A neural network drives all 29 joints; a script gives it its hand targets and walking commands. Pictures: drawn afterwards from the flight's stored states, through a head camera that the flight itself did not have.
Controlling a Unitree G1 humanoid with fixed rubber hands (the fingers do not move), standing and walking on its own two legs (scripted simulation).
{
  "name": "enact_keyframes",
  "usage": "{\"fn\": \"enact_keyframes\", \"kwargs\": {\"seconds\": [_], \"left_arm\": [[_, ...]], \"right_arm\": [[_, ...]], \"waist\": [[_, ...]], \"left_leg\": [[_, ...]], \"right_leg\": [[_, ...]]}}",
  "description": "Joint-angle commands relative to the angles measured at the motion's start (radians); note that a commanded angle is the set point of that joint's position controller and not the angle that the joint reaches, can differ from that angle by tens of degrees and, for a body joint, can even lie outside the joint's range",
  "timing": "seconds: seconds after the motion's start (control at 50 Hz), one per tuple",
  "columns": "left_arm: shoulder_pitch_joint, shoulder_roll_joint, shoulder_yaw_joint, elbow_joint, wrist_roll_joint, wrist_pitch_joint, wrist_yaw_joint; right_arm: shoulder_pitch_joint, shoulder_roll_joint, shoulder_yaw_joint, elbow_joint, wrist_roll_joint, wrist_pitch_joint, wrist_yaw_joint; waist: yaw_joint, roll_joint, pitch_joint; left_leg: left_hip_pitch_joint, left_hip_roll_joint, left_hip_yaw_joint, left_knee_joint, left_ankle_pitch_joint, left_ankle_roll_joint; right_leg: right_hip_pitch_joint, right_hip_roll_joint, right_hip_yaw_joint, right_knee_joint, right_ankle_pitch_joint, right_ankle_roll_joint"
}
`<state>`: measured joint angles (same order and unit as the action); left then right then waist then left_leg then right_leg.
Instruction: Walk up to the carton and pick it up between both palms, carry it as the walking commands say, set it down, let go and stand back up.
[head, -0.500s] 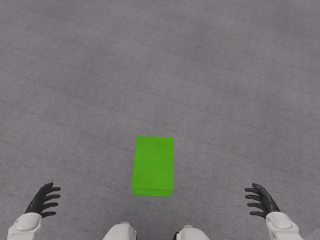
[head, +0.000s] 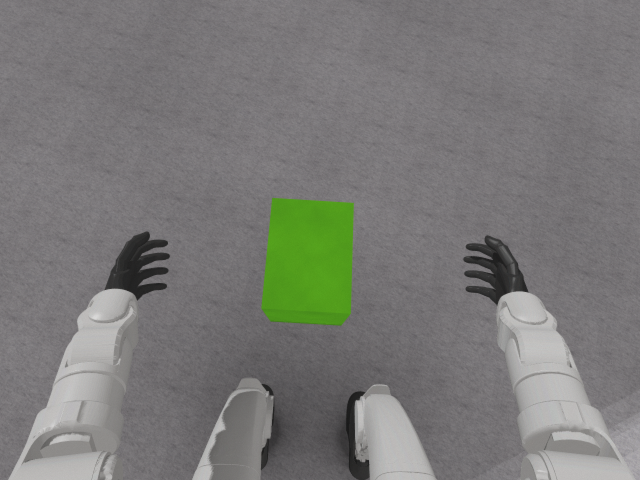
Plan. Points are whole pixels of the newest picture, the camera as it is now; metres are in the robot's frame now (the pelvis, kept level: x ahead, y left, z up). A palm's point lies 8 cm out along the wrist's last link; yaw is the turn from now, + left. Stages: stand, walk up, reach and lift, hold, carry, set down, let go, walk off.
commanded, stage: reach and lift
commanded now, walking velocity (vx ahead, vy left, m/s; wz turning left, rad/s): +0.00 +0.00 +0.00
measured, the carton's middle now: (309, 266) +0.50 +0.03 -0.58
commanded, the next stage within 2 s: none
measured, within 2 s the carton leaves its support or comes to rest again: neither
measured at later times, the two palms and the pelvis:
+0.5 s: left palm (189, 210) +0.46 +0.21 -0.14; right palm (454, 218) +0.47 -0.19 -0.14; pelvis -0.01 +0.01 -0.04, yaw +0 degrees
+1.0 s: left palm (210, 223) +0.48 +0.20 -0.23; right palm (429, 231) +0.49 -0.18 -0.23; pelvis -0.02 +0.01 -0.11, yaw +0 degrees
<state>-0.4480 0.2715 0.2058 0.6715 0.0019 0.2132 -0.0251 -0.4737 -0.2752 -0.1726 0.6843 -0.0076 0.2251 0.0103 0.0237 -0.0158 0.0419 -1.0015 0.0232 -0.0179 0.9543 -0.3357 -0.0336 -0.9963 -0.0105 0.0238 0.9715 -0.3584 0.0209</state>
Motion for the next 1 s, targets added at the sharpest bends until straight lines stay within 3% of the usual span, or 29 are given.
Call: {"fn": "enact_keyframes", "kwargs": {"seconds": [0.0,0.2,0.44,0.58,0.64,0.72,0.84,0.98], "left_arm": [[-0.220,0.121,0.038,-0.072,0.004,-0.005,0.011],[-0.526,0.105,0.068,0.009,0.002,-0.038,0.028],[-0.774,0.053,0.111,0.091,0.029,-0.109,0.043],[-0.745,0.019,0.160,0.053,0.082,-0.131,0.053],[-0.731,0.009,0.170,0.019,0.097,-0.136,0.049],[-0.722,-0.008,0.169,0.008,0.100,-0.141,0.041],[-0.769,-0.010,0.166,0.082,0.086,-0.143,0.042],[-0.839,0.032,0.138,0.116,0.045,-0.128,0.066]], "right_arm": [[-0.250,-0.133,-0.047,-0.064,0.004,-0.010,0.003],[-0.517,-0.127,-0.093,0.027,0.006,-0.051,-0.012],[-0.756,-0.085,-0.162,0.075,-0.025,-0.129,-0.019],[-0.729,-0.053,-0.204,0.052,-0.076,-0.151,-0.015],[-0.709,-0.039,-0.210,0.021,-0.086,-0.155,-0.010],[-0.705,-0.021,-0.212,0.004,-0.090,-0.159,-0.003],[-0.756,-0.013,-0.208,0.079,-0.079,-0.161,-0.008],[-0.822,-0.046,-0.174,0.128,-0.039,-0.149,-0.042]], "waist": [[0.018,0.004,-0.586],[-0.002,0.006,-0.781],[-0.011,0.017,-0.991],[-0.012,0.010,-1.149],[-0.012,0.014,-1.164],[-0.013,0.011,-1.121],[-0.016,0.007,-1.004],[-0.019,0.022,-1.087]], "left_leg": [[0.230,-0.067,0.073,-0.084,0.110,-0.007],[0.150,-0.075,0.069,-0.028,0.143,-0.007],[0.091,-0.090,0.057,0.039,0.327,-0.010],[0.115,-0.096,0.052,0.081,0.539,-0.008],[0.116,-0.093,0.047,0.090,0.583,-0.005],[0.059,-0.094,0.047,0.110,0.549,-0.001],[-0.163,-0.098,0.062,0.208,0.338,-0.008],[-0.273,-0.105,0.087,0.381,0.240,-0.025]], "right_leg": [[0.229,0.061,-0.059,-0.102,0.099,0.019],[0.139,0.077,-0.064,-0.058,0.131,0.024],[-0.016,0.096,-0.071,0.005,0.284,0.027],[-0.004,0.107,-0.073,0.047,0.499,0.027],[-0.033,0.103,-0.072,0.053,0.527,0.026],[-0.105,0.094,-0.073,0.069,0.485,0.027],[-0.286,0.089,-0.080,0.172,0.307,0.029],[-0.393,0.097,-0.102,0.346,0.212,0.037]]}}
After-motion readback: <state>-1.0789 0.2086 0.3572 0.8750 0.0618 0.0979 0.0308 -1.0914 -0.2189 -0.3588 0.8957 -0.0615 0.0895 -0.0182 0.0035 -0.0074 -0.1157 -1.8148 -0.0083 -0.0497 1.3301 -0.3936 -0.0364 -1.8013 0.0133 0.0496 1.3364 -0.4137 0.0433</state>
